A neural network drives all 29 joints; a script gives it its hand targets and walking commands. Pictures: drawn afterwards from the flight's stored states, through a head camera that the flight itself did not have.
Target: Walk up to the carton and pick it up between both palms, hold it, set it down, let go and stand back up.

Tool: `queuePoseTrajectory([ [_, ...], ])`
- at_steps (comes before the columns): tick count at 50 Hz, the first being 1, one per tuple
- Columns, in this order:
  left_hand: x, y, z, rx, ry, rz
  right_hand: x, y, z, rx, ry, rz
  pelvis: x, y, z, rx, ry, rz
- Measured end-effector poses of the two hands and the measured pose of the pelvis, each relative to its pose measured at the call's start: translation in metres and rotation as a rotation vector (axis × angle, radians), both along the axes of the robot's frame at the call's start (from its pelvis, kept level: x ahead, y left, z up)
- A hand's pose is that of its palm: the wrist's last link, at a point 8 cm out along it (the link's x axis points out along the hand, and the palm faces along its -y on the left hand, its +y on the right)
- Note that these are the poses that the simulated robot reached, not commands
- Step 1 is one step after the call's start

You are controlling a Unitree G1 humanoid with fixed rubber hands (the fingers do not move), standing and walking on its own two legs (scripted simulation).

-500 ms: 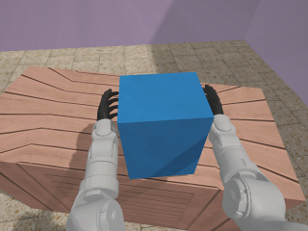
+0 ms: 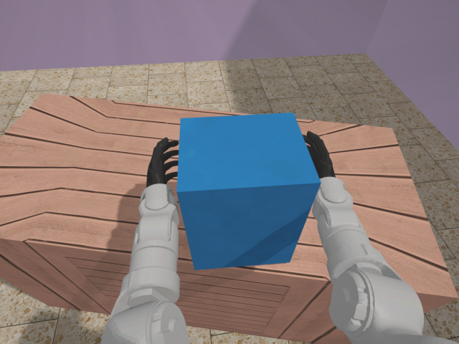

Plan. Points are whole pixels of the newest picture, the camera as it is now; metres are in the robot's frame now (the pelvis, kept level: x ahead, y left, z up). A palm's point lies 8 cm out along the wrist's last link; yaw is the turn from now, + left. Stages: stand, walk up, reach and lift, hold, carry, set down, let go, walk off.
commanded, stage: set down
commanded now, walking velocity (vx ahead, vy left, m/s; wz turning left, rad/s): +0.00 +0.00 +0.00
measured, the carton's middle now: (240, 197) +0.39 +0.02 +0.02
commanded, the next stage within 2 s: none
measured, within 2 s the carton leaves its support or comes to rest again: neither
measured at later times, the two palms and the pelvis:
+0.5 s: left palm (160, 184) +0.37 +0.17 +0.07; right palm (322, 179) +0.41 -0.12 +0.07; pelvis +0.00 +0.00 +0.00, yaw +0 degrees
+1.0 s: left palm (160, 185) +0.37 +0.17 +0.07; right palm (323, 181) +0.41 -0.12 +0.07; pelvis +0.00 +0.00 +0.00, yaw +0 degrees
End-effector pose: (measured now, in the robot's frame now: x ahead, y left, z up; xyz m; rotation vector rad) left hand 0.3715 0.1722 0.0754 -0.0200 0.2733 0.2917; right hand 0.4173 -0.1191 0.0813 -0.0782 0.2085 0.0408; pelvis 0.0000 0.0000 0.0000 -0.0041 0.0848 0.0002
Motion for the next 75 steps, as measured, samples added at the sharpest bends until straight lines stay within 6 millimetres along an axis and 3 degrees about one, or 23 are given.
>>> queuePoseTrajectory([
  [60, 0.000, -0.002, -0.007, 0.005, -0.024, -0.020, -0.010, -0.005, -0.007, 0.001, -0.020, -0.013, 0.000, 0.002, 0.000, 0.006, -0.011, -0.015],
  [67, 0.007, -0.001, -0.015, 0.018, -0.014, -0.016, -0.005, -0.005, -0.008, -0.013, 0.013, 0.004, -0.003, 0.003, -0.001, 0.002, 0.020, -0.030],
  [75, 0.019, 0.002, -0.021, 0.016, 0.005, -0.032, 0.014, -0.003, -0.014, -0.014, 0.099, 0.010, -0.007, 0.006, -0.008, -0.012, 0.115, -0.042],
])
